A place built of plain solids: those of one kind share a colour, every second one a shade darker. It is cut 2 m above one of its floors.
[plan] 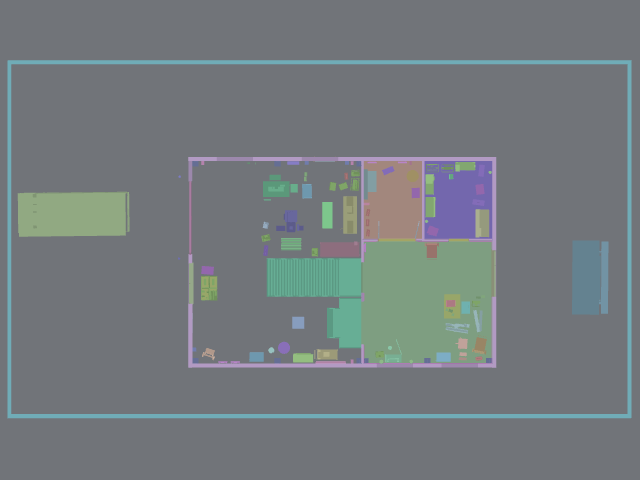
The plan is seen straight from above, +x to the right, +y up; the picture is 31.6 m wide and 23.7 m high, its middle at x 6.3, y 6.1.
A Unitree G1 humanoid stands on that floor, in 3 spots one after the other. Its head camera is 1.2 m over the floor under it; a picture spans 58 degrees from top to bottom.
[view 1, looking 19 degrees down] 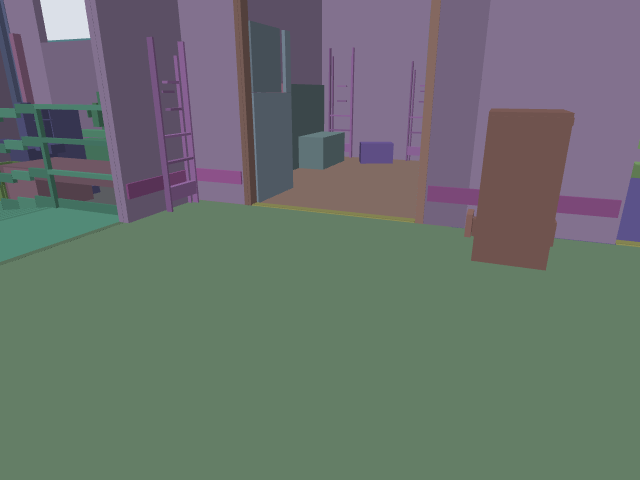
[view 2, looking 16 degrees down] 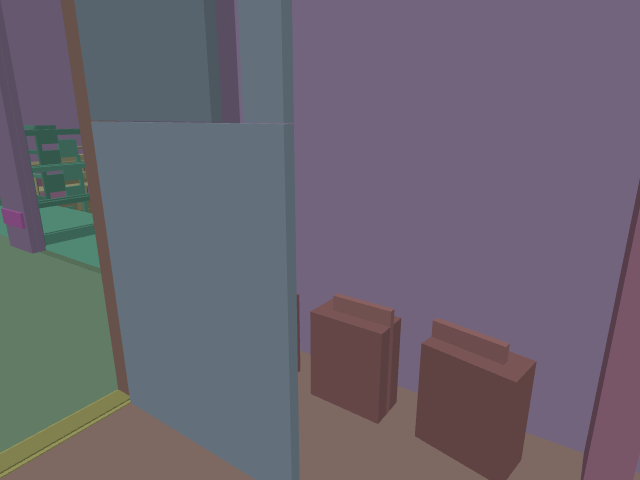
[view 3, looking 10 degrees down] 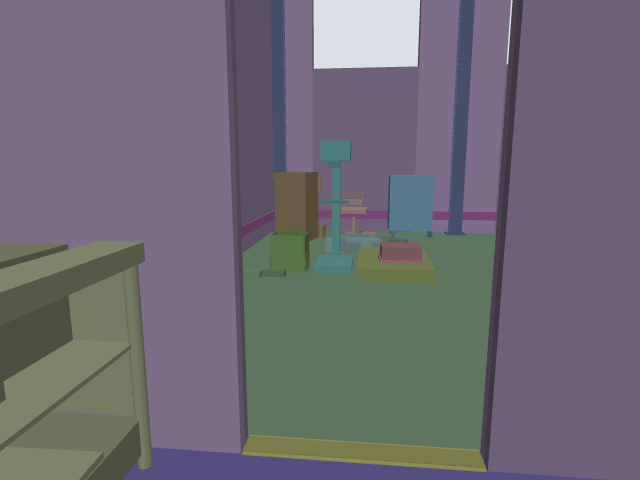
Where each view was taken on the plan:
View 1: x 11.65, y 2.00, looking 112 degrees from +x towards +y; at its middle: raised_floor_hall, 3.69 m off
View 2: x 10.10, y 7.75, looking -146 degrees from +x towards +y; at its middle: wall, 2.06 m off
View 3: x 13.15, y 7.75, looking -84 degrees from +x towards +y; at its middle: raised_floor_hall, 6.92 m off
